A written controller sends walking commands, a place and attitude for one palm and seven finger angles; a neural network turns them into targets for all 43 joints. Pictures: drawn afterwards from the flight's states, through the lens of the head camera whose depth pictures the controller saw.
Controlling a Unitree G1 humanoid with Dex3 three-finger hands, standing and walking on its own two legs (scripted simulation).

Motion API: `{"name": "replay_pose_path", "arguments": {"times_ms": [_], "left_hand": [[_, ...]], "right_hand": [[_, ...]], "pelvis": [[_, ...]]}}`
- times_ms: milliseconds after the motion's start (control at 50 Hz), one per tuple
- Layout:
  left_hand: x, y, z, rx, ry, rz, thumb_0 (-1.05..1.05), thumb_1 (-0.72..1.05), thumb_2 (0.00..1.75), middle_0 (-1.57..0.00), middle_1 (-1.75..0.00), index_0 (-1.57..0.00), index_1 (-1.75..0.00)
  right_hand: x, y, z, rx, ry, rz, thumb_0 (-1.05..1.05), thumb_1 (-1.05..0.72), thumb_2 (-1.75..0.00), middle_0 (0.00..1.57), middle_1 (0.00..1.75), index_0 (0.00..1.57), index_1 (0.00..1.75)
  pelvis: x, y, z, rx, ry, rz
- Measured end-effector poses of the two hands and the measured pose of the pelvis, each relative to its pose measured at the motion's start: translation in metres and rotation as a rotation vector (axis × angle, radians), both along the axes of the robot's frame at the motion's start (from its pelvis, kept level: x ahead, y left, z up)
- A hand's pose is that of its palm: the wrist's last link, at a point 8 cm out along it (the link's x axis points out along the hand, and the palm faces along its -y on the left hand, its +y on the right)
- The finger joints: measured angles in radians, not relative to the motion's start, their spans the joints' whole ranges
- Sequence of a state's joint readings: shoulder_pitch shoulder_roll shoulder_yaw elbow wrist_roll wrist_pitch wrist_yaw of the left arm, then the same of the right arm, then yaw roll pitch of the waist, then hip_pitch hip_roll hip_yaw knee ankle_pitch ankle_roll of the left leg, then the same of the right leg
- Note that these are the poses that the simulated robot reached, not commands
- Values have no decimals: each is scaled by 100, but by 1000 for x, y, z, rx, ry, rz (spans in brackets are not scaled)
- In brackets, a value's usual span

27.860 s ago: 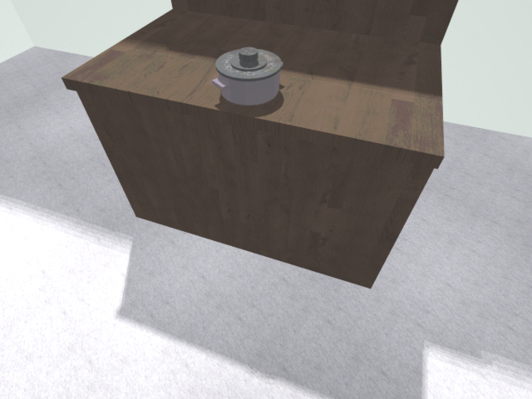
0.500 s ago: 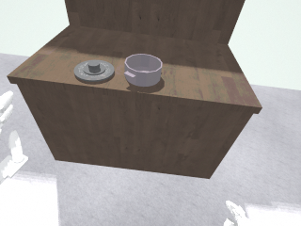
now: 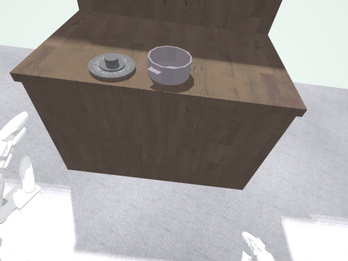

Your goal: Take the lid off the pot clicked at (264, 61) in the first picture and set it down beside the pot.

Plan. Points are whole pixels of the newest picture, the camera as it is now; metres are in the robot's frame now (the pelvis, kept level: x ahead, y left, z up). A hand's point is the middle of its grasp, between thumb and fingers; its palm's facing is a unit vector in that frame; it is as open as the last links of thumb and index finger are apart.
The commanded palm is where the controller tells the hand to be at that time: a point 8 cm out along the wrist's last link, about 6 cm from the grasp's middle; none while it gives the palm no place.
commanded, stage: let the arm hang, fingers relaxed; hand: left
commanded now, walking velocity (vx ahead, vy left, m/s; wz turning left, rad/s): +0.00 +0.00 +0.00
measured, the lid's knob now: (111, 59) +0.84 +0.28 +0.01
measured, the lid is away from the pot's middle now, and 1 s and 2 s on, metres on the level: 0.24 0.24 0.24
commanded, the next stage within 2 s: look to check the result in 1.14 s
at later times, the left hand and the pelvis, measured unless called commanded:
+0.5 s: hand out of the picture +0.01 +0.16 -0.19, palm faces +0.03 -0.98 -0.22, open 7.2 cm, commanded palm none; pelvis +0.04 -0.03 -0.01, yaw +1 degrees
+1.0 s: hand out of the picture +0.08 +0.14 -0.19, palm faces +0.05 -0.98 -0.21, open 7.3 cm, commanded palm none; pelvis +0.05 -0.04 -0.01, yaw +1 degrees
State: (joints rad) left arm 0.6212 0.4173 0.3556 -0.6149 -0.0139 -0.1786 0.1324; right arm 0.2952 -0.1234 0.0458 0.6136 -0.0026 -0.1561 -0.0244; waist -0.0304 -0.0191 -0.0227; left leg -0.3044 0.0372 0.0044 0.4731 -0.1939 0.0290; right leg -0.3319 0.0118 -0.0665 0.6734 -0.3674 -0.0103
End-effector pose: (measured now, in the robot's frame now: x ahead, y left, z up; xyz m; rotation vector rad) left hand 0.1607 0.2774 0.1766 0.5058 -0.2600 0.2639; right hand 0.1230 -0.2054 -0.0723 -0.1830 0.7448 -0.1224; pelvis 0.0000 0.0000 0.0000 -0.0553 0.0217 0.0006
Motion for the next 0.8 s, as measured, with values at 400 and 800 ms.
{"name": "replay_pose_path", "arguments": {"times_ms": [400, 800], "left_hand": [[-134, -65, -346, -513, 1601, 315, -1, 99, 90, -21, -30, -20, -30], [-99, -94, -333, -500, 1562, 335, 2, 95, 90, -20, -30, -20, -30]], "right_hand": [[-88, -69, -63, -63, 618, -154, 1, -90, -89, 20, 30, 20, 30], [-75, -53, -82, 53, 655, -174, 2, -94, -89, 20, 30, 20, 30]], "pelvis": [[36, -26, -18, 36, 11, 16], [54, -38, -10, 53, -21, 11]]}}
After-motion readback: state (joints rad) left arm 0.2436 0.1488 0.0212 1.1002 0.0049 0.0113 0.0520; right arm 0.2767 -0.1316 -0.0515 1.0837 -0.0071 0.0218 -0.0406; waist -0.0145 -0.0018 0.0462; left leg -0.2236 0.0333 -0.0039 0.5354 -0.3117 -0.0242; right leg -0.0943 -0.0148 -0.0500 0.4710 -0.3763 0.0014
